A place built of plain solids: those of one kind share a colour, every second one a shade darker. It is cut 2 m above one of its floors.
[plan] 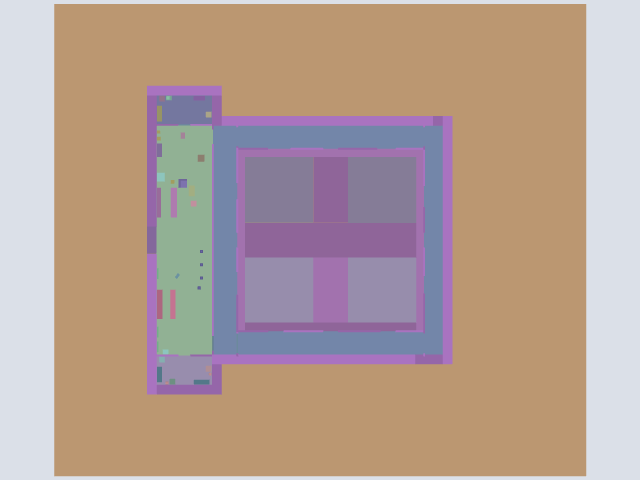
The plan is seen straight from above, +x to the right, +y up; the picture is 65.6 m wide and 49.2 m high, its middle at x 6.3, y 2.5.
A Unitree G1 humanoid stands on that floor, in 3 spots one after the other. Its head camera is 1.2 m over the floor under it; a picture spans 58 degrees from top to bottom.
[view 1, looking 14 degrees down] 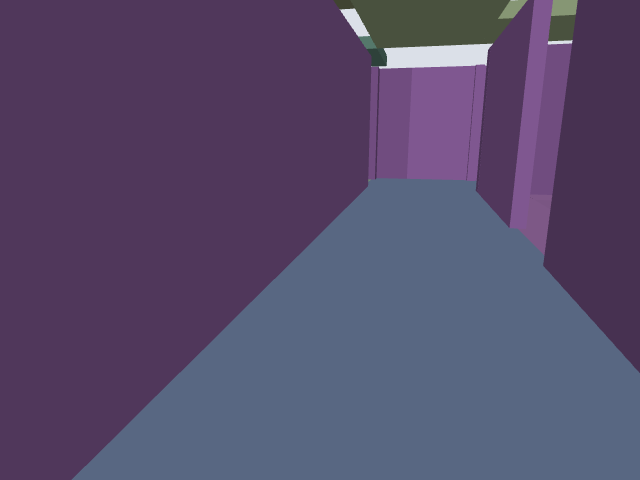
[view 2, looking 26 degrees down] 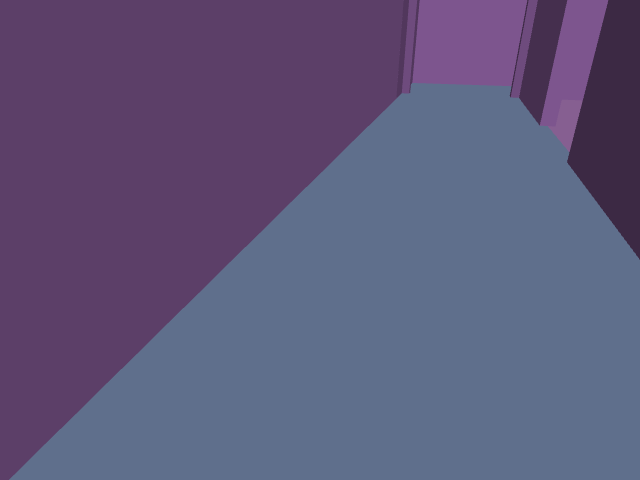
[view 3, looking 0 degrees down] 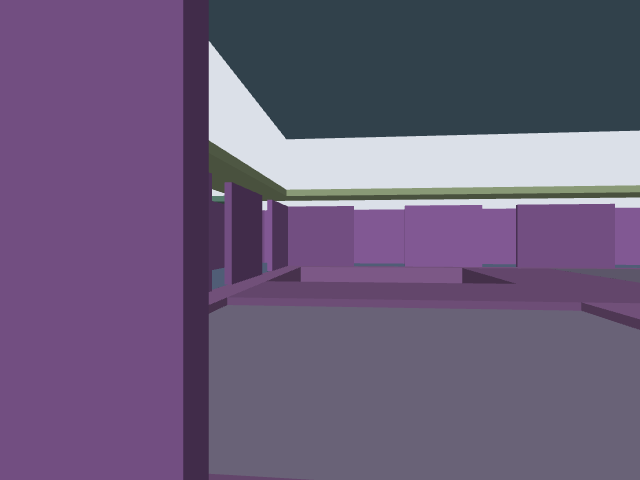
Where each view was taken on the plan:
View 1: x -3.43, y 2.48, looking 103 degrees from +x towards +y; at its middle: floor_corr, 4.96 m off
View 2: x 7.39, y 13.08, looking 17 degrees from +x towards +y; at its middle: floor_corr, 2.74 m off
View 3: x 1.50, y -8.10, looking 96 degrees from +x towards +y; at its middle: wall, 19.96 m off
